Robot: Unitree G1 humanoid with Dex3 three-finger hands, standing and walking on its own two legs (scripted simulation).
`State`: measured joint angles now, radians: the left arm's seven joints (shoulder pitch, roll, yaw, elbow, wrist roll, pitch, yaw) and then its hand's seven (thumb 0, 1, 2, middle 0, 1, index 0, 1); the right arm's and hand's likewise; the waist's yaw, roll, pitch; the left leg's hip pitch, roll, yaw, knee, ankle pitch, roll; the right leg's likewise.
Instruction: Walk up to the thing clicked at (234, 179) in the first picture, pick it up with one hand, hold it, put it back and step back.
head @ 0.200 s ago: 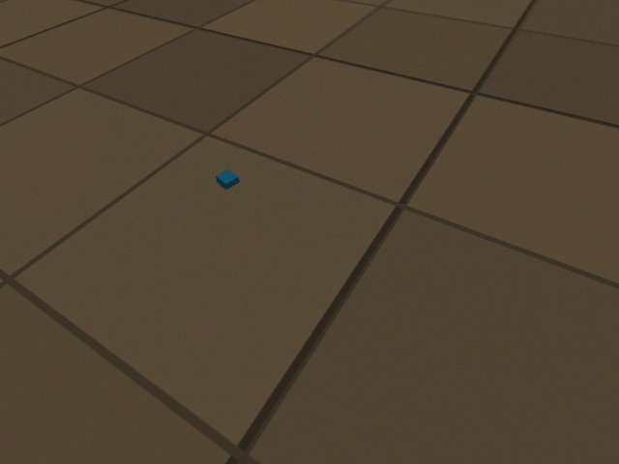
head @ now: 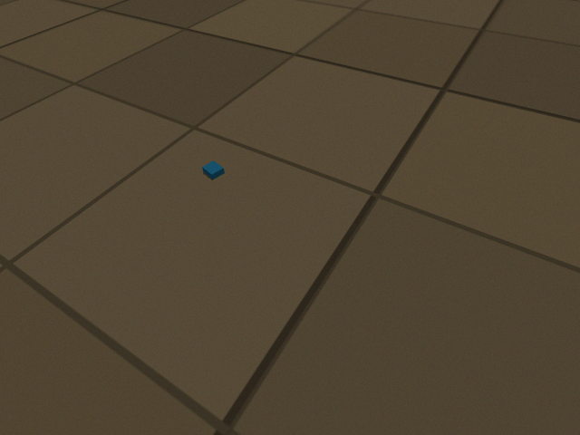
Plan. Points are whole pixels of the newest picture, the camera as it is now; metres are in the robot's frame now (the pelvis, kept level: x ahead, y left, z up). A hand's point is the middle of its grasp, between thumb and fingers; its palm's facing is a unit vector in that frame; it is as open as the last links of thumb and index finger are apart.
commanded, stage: stand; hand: left
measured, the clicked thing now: (213, 170) +1.56 +0.45 -0.76
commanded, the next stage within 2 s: walk up in 0.92 s
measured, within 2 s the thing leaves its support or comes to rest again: neither
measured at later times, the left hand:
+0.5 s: hand out of the picture +0.08 +0.25 -0.16, palm faces -0.03 -0.94 -0.35, open 7.3 cm
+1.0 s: hand out of the picture +0.08 +0.27 -0.15, palm faces -0.04 -0.93 -0.36, open 7.3 cm
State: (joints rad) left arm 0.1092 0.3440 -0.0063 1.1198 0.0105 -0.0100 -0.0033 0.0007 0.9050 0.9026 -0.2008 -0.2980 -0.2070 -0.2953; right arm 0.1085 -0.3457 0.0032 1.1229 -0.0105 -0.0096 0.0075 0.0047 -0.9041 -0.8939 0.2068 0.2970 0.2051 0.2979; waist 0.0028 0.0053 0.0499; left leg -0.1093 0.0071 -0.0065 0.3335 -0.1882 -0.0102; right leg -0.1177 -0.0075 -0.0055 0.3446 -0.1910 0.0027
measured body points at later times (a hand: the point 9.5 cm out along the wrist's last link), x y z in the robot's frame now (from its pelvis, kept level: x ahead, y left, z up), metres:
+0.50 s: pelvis +0.00 +0.00 +0.00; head +0.02 +0.00 +0.45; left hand +0.08 +0.30 -0.13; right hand +0.08 -0.30 -0.14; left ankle +0.00 +0.13 -0.75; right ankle +0.00 -0.12 -0.75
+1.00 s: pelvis +0.01 +0.01 +0.00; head +0.02 +0.00 +0.44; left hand +0.08 +0.31 -0.13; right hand +0.10 -0.30 -0.13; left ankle -0.01 +0.13 -0.73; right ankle +0.00 -0.12 -0.75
